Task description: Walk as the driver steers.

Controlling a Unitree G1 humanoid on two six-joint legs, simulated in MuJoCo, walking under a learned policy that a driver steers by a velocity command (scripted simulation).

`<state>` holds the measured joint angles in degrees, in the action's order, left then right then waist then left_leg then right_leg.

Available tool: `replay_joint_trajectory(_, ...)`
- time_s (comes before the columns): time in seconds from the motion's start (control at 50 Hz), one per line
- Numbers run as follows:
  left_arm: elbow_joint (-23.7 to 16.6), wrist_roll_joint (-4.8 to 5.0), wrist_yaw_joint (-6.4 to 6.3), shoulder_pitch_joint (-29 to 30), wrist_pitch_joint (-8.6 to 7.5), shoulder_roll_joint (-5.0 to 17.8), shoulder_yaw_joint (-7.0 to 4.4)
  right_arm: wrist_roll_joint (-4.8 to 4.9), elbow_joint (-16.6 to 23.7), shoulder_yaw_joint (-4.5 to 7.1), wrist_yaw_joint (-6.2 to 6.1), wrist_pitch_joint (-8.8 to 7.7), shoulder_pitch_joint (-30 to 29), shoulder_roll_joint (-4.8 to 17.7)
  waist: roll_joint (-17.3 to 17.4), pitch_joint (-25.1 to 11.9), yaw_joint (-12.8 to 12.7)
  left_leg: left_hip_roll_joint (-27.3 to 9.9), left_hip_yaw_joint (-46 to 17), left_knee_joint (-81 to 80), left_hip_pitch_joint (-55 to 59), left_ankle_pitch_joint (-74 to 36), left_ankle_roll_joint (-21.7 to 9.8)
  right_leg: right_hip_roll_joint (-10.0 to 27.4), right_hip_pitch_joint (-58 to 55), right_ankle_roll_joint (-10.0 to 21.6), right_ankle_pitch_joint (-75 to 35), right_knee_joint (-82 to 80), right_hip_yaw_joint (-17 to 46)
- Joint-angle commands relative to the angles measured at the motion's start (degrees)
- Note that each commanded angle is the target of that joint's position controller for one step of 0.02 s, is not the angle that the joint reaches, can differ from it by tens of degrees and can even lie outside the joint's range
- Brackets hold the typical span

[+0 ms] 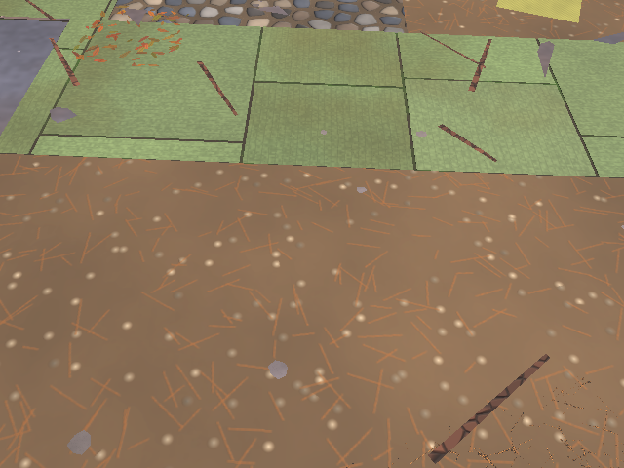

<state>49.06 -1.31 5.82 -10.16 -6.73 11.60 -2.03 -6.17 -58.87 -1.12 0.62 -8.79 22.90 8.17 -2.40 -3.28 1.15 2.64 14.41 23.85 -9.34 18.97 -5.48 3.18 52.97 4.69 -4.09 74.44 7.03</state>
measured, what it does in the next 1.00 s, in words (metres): walks ahead, turning right: right foot, then left foot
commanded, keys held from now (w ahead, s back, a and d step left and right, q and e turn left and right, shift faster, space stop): w+e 0.84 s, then q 0.16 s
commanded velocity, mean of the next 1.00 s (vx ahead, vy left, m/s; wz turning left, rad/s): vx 0.48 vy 0.00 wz -0.50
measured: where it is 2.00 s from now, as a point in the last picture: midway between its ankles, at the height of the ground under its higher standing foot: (378, 406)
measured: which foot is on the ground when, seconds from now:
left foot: down 0.00-0.30, up 0.32-0.64, down 0.66-1.00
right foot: up 0.00-0.28, down 0.30-0.66, up 0.68-1.00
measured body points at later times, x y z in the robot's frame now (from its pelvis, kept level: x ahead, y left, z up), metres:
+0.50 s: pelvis +0.32 -0.05 +0.00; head +0.34 -0.04 +0.45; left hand +0.36 +0.20 -0.15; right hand +0.46 -0.34 -0.06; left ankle +0.39 +0.09 -0.66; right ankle +0.27 -0.13 -0.73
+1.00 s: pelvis +0.57 -0.10 +0.01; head +0.60 -0.12 +0.46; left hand +0.89 -0.03 -0.07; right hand +0.42 -0.34 -0.12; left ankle +0.61 +0.03 -0.73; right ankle +0.60 -0.29 -0.70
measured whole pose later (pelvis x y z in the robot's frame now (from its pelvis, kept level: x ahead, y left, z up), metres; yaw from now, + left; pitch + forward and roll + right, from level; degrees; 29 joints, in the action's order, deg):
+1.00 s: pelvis +0.57 -0.10 +0.01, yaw -31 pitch +3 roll +2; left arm 35.9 0.4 0.8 -4.5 -2.7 14.7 -3.2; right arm 1.2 -49.9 4.4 0.1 -4.2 21.1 15.7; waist -1.3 0.3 6.0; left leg -1.2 4.5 21.5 -10.4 14.0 0.6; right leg 3.2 35.1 0.7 7.1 41.1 2.7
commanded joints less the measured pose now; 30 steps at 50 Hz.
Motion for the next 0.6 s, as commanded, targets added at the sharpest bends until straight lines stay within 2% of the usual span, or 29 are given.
replay_joint_trajectory(0.02,-3.7,0.69,-0.87,5.5,-0.29,2.8,-1.41,-0.14,0.5,2.32,0.63,-0.50,6.4,10.5,6.5,2.5,0.7,-16.1,-6.8,-9.4,13.0,-47.9,1.7,-1.2,2.8,-2.3,-1.6,-15.8,1.3)
replay_joint_trajectory(0.06,-3.6,-0.10,-1.46,6.8,1.10,1.8,-1.52,0.30,0.0,2.38,2.04,-0.68,6.7,9.4,7.3,3.8,-0.4,-17.4,-5.8,-10.2,17.0,-51.9,0.5,-2.0,3.2,-1.6,-1.2,-21.1,0.9)
replay_joint_trajectory(0.08,-3.6,-0.20,-1.56,7.6,1.53,2.0,-1.66,0.49,0.0,2.39,2.29,-0.69,6.5,8.9,7.0,4.4,-0.9,-17.8,-5.0,-10.4,18.2,-53.0,0.7,-2.4,2.9,-1.3,-0.6,-23.1,0.0)
replay_joint_trajectory(0.14,-3.5,0.04,-1.26,10.6,1.95,2.9,-1.80,0.60,0.0,2.81,2.09,-0.31,6.5,9.3,6.5,5.5,-1.7,-18.4,-2.1,-10.7,20.0,-55.1,2.5,-2.8,0.3,-0.8,3.4,-28.1,-3.7)
replay_joint_trajectory(0.18,-3.4,0.08,-1.03,11.2,2.10,3.9,-2.01,1.25,0.8,3.41,1.53,0.06,6.1,11.0,7.4,5.2,-2.8,-18.0,0.6,-9.0,18.6,-61.2,3.6,-4.0,-6.7,-0.8,8.1,-30.9,-7.7)
replay_joint_trajectory(0.22,-2.7,0.19,-1.42,9.0,1.87,5.5,-2.60,1.70,1.8,4.57,0.45,0.79,6.8,14.3,8.5,5.3,-3.9,-18.9,2.0,-3.8,17.9,-69.7,4.6,-6.7,-13.6,-1.2,13.5,-32.0,-10.6)
replay_joint_trajectory(0.26,-1.4,0.51,-2.55,4.1,0.61,8.2,-3.49,1.68,3.3,5.98,-0.17,1.67,5.4,18.0,10.2,5.1,-5.8,-20.4,2.1,4.3,16.6,-80.1,6.2,-9.7,-20.5,0.0,16.5,-34.7,-12.5)
replay_joint_trajectory(0.28,0.3,1.11,-3.33,-1.6,-0.39,9.7,-4.05,1.46,4.3,6.20,-0.04,2.09,2.5,19.1,10.3,3.9,-8.5,-19.7,2.3,11.4,12.1,-84.7,7.6,-11.4,-29.2,2.1,10.6,-38.7,-13.1)
replay_joint_trajectory(0.3,5.0,0.65,-4.91,-14.4,-0.91,11.3,-5.15,-0.03,4.3,5.27,0.72,1.96,1.8,16.8,7.7,-2.6,-12.1,-18.2,-0.2,27.0,-2.4,-74.3,9.7,-11.2,-51.4,5.9,3.8,-35.2,-8.1)
replay_joint_trajectory(0.32,10.8,-1.18,-5.83,-27.1,-0.48,11.9,-5.10,-2.02,4.3,2.53,2.97,1.68,7.4,7.9,-6.5,-14.8,-11.4,-8.6,-1.8,55.4,-28.0,-4.7,15.7,-0.5,-83.4,20.3,-22.0,-29.2,10.8)
replay_joint_trajectory(0.34,13.4,-1.44,-5.52,-41.8,0.15,12.0,-4.53,1.70,10.2,1.91,5.55,0.86,-1.5,8.0,-5.5,-22.3,-18.2,0.7,-14.2,67.9,-44.5,20.5,16.0,10.9,-98.0,25.3,-16.9,-42.8,33.7)
replay_joint_trajectory(0.36,7.6,3.54,-4.76,-19.0,0.90,14.0,-5.75,13.86,18.4,3.99,1.32,-2.22,-18.4,9.6,-6.8,-2.3,-10.9,0.5,-20.3,69.5,-48.4,14.2,11.0,9.7,-74.6,22.8,-14.2,-50.4,37.1)
replay_joint_trajectory(0.38,3.9,4.21,-5.05,-11.3,0.86,10.6,-4.36,12.25,20.7,2.92,-0.10,-3.39,-20.4,9.6,-1.0,0.2,-7.0,-2.8,-22.4,64.5,-46.2,9.6,7.6,9.2,-64.3,19.3,-9.3,-53.1,32.2)
replay_joint_trajectory(0.4,1.9,3.70,-5.00,-7.2,0.87,8.0,-3.27,9.78,20.1,3.15,-0.84,-3.46,-18.4,9.7,6.2,1.4,-2.9,-3.8,-21.0,60.8,-41.2,7.1,6.0,8.7,-54.1,17.1,-6.6,-55.4,29.5)
replay_joint_trajectory(0.42,-0.6,3.22,-5.21,-3.2,1.15,8.5,-3.08,8.08,19.8,3.78,-1.20,-2.84,-13.6,10.9,7.3,0.7,1.2,-5.3,-21.2,56.6,-34.9,4.7,5.7,7.2,-45.7,16.4,-4.1,-57.2,26.3)
replay_joint_trajectory(0.44,-2.6,2.72,-5.45,0.3,1.60,8.3,-2.71,7.43,19.6,4.28,-1.13,-1.95,-11.0,11.6,5.9,3.1,3.8,-6.6,-20.8,51.6,-30.6,5.1,5.8,5.9,-37.3,15.5,-0.9,-59.4,23.9)
replay_joint_trajectory(0.46,-4.2,2.50,-5.93,2.7,1.86,7.5,-2.19,7.10,20.1,4.20,-0.87,-1.36,-10.8,11.7,5.1,5.4,5.0,-8.4,-19.6,43.1,-27.1,5.0,6.0,4.6,-29.5,13.7,-0.2,-61.3,20.1)
replay_joint_trajectory(0.48,-5.0,2.22,-6.51,2.3,2.04,8.7,-2.42,6.32,21.1,3.75,-0.96,-1.11,-13.5,11.1,5.6,6.7,4.3,-8.1,-16.7,33.4,-22.0,0.6,6.7,1.6,-22.6,12.1,-3.1,-61.8,15.3)
replay_joint_trajectory(0.5,-4.5,2.51,-7.25,-0.9,2.35,10.8,-3.15,5.30,21.9,3.04,-1.02,-0.86,-16.7,9.2,5.0,5.9,2.5,-6.3,-13.8,23.4,-15.2,-6.3,7.1,-2.1,-18.7,10.4,-3.6,-61.0,10.6)
replay_joint_trajectory(0.52,-3.6,2.79,-7.83,-6.1,2.71,11.8,-3.68,5.32,22.3,2.86,-1.17,-0.52,-19.4,8.5,2.5,3.2,-0.2,-3.8,-12.8,18.2,-10.6,-14.6,8.1,-4.1,-19.7,9.4,-0.8,-59.6,9.2)
replay_joint_trajectory(0.54,-2.9,3.02,-8.06,-9.5,3.08,12.2,-3.91,6.29,22.7,3.07,-1.37,-0.03,-20.2,8.9,0.1,1.0,-1.3,-1.9,-13.1,14.7,-7.9,-20.2,9.1,-4.3,-21.9,8.4,2.7,-58.3,9.8)
replay_joint_trajectory(0.58,-3.0,3.75,-8.07,-12.1,3.56,11.5,-4.04,7.80,23.5,4.00,-1.99,0.99,-21.3,11.4,-2.5,0.4,-1.9,-0.8,-15.0,8.1,-6.1,-21.8,9.9,-3.3,-27.2,6.5,10.4,-55.6,13.8)
replay_joint_trajectory(0.6,-3.5,3.85,-8.05,-12.1,3.64,10.5,-4.00,7.91,23.6,4.62,-2.28,1.22,-21.3,12.5,-2.6,0.4,-1.3,-1.0,-16.1,6.1,-5.4,-20.4,9.3,-3.0,-29.8,5.4,12.6,-52.8,15.4)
